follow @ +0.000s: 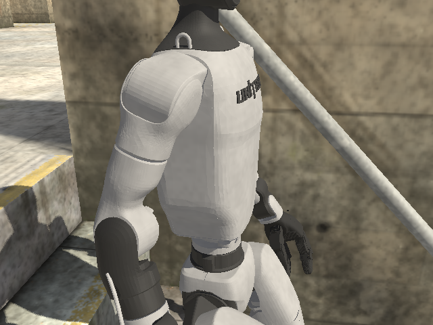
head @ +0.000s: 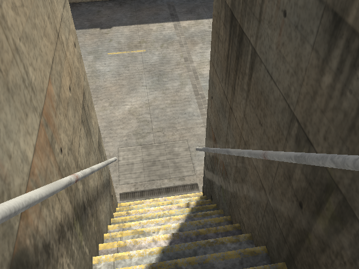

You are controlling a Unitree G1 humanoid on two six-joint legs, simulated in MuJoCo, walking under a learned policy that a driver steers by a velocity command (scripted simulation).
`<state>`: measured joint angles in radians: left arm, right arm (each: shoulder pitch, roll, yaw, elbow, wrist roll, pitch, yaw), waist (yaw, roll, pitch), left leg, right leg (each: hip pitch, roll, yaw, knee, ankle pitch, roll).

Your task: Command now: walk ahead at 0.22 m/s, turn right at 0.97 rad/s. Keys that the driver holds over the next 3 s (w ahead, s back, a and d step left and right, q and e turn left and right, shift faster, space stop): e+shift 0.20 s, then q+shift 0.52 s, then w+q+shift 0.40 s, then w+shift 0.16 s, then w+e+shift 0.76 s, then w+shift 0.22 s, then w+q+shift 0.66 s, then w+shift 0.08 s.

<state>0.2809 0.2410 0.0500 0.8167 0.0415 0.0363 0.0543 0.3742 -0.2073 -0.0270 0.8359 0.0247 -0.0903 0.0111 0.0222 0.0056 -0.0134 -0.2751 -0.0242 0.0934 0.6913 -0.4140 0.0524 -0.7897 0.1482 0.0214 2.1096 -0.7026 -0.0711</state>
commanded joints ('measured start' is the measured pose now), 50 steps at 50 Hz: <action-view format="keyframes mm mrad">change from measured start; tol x64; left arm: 1 -161 -52 -31 -178 43 16 -1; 50 -241 303 38 -135 -51 -115 -86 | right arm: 1 159 -139 -19 -19 -15 -11 -28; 50 32 -169 -61 -239 32 202 -25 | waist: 1 -9 179 138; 50 -313 82 -63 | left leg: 1 93 481 -362 -58 787 161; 3 -826 290 -103 -118 54 28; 11 356 396 -353 190 76 63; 23 -771 -25 -204 1522 -415 4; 41 -938 67 -153 951 253 -68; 50 195 -42 188 556 192 -35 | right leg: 1 -601 -155 60 -143 315 47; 4 360 -54 -113 -525 1158 78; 11 -605 -179 78 -1025 788 62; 21 1290 -604 111 -1394 2068 -97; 28 349 -587 -58 -1569 974 -128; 40 637 -676 149 -1651 -147 -83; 50 171 -556 -354 -1005 507 69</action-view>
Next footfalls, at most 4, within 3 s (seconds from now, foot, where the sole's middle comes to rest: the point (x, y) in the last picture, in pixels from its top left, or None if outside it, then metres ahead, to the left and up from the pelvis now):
0.38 right None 0.28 -0.16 -0.98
1.02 left None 0.25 0.13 -0.98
1.48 right None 0.49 0.00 -1.21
1.86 left None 0.66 0.26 -1.44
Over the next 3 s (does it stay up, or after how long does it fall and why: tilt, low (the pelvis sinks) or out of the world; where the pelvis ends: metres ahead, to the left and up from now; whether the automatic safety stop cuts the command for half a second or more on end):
stays up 1.35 0.14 -1.33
